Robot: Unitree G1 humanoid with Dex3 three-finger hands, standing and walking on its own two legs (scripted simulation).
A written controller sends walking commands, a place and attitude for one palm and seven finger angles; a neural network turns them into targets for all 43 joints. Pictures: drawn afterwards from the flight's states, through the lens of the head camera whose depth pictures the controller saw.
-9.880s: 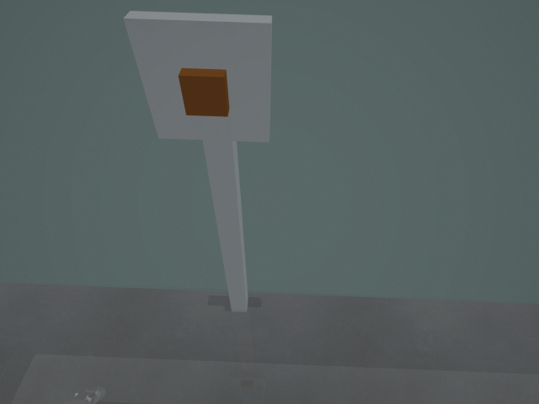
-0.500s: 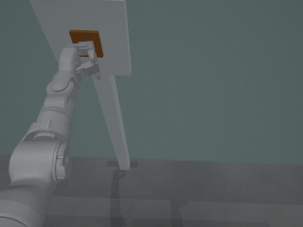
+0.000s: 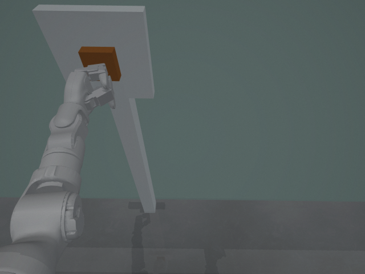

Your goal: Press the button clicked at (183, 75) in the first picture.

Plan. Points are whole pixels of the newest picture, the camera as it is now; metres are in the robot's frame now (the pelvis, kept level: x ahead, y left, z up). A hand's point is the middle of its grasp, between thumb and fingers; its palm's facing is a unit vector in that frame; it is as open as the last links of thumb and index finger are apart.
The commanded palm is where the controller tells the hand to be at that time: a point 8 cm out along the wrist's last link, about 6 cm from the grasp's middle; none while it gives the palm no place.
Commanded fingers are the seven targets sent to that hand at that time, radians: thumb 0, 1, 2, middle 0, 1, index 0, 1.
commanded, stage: pull the fist back off the button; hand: left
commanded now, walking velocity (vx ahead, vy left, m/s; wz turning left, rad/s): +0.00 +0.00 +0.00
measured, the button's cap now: (101, 63) +0.52 +0.18 +0.20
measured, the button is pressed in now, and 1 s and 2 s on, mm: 0 0 0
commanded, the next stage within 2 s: draw the hand back to the body in 0.60 s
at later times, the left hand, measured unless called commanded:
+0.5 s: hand (102, 112) +0.39 +0.16 +0.17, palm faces -0.02 -1.00 -0.01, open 3.1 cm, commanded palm +0.36 +0.21 +0.17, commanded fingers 0.00 0.90 0.90 -1.30 -1.50 -1.30 -1.50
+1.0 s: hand (90, 131) +0.34 +0.17 +0.17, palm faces +0.00 -1.00 -0.03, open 3.1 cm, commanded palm +0.31 +0.22 +0.18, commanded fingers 0.00 0.90 0.90 -1.30 -1.50 -1.30 -1.50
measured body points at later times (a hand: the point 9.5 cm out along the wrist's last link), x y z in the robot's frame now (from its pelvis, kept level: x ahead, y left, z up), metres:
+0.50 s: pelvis +0.04 +0.00 +0.01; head +0.02 -0.02 +0.46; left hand +0.38 +0.21 +0.18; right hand +0.23 -0.23 -0.07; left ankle +0.01 +0.11 -0.73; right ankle +0.03 -0.12 -0.73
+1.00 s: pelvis +0.03 -0.01 +0.01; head +0.00 -0.03 +0.46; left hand +0.33 +0.22 +0.18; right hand +0.20 -0.24 -0.07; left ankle +0.01 +0.11 -0.73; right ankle +0.03 -0.12 -0.73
